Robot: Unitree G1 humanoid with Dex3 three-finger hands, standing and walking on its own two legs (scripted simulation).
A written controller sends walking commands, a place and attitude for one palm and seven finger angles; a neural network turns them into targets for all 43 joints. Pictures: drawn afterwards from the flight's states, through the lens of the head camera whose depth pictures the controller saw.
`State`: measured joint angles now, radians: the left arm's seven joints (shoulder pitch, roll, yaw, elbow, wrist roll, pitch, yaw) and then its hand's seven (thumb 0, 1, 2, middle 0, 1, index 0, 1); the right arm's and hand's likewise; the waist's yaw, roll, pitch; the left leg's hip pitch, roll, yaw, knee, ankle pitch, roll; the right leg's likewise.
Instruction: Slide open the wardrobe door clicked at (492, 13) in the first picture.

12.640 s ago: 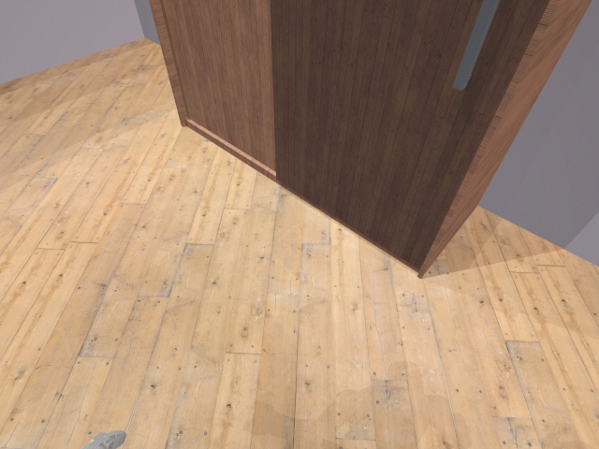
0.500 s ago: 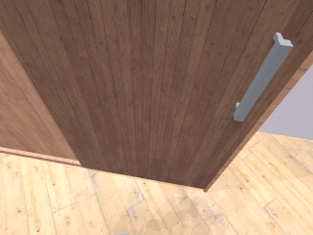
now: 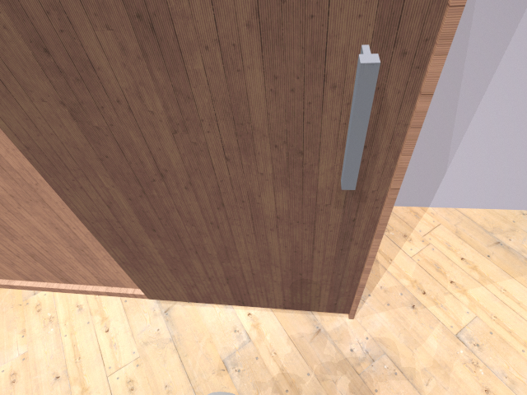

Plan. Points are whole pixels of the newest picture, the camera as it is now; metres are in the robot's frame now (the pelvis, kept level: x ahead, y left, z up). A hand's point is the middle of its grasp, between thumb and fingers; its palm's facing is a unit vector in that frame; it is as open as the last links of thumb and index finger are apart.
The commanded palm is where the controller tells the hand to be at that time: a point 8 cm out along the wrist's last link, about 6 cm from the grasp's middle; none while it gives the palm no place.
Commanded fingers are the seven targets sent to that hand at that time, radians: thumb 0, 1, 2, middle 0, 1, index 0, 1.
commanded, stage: come to a stop and stand still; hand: right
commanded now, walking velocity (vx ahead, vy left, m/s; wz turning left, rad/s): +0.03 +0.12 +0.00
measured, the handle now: (355, 125) +0.49 -0.14 +0.15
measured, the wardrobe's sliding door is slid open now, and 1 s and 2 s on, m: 0.00 0.00 0.00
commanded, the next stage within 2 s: look again from close up in 0.84 s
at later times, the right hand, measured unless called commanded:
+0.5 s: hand out of the picture -0.02 -0.10 -0.17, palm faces +0.04 +0.97 -0.25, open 7.2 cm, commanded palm none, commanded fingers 0.00 -0.90 -0.90 0.20 0.30 0.20 0.30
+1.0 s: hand out of the picture -0.08 -0.06 -0.18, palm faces +0.05 +0.98 -0.17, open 7.3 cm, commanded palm none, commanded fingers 0.00 -0.90 -0.90 0.20 0.30 0.20 0.30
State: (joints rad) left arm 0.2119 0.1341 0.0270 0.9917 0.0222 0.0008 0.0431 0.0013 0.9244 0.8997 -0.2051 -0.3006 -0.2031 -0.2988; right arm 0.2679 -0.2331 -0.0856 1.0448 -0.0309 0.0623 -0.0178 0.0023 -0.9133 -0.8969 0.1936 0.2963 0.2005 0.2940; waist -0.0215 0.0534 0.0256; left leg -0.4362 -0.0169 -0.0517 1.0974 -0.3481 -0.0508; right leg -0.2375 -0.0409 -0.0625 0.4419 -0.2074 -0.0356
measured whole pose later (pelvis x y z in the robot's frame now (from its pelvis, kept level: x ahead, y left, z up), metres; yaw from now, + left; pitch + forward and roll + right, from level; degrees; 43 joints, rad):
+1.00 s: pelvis -0.06 +0.08 -0.01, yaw -1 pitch -1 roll +2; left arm 0.25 0.18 0.02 1.09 0.01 0.00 0.03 0.01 0.93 0.90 -0.20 -0.30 -0.20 -0.30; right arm 0.32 -0.09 0.01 1.14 -0.02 -0.04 -0.05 0.00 -0.91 -0.90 0.20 0.30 0.20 0.29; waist 0.00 -0.06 0.03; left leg -0.17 -0.05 0.09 0.44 -0.25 0.05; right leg -0.22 -0.07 -0.03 0.53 -0.30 0.01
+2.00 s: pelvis -0.04 +0.07 -0.01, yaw +0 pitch -1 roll +0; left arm 0.22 0.18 -0.01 1.11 0.01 -0.03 0.02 0.00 0.91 0.90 -0.20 -0.30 -0.20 -0.30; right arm 0.25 -0.19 0.00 1.10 -0.02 -0.01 -0.03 0.00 -0.91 -0.90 0.20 0.30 0.20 0.29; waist -0.02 0.00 0.04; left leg -0.17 0.02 0.05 0.47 -0.29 0.01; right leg -0.16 0.00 -0.07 0.44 -0.28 -0.01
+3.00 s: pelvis +0.04 +0.08 -0.01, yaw -5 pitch +0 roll -3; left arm 0.15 0.20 0.06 0.98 0.02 0.04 0.01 0.00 0.91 0.90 -0.20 -0.30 -0.20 -0.30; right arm 0.17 -0.17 -0.04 0.94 -0.04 0.02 -0.03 0.00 -0.91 -0.90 0.20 0.30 0.21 0.29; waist -0.02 0.04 0.07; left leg -0.37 0.06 0.09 0.54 -0.16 0.06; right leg -0.41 -0.01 -0.01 1.00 -0.44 0.04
